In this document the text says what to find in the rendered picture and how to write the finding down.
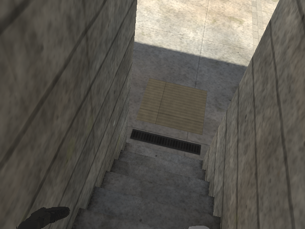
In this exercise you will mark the robot left hand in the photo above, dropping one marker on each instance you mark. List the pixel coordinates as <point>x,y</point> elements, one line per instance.
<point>44,216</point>

